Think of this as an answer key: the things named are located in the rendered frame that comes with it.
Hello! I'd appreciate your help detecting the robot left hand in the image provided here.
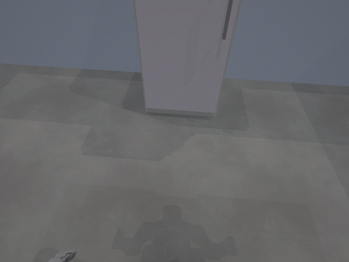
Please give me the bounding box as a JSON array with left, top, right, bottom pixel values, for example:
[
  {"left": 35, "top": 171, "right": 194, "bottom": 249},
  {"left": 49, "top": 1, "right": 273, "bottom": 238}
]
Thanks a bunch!
[{"left": 48, "top": 250, "right": 76, "bottom": 262}]

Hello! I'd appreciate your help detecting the fridge door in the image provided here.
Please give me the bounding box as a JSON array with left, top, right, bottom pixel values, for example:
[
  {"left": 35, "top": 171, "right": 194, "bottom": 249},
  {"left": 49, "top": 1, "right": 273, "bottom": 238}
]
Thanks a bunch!
[{"left": 135, "top": 0, "right": 239, "bottom": 113}]

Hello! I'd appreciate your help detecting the handle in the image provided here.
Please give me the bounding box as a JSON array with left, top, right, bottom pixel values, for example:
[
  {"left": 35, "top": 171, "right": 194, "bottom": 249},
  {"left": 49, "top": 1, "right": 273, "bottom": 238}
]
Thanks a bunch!
[{"left": 222, "top": 0, "right": 233, "bottom": 40}]

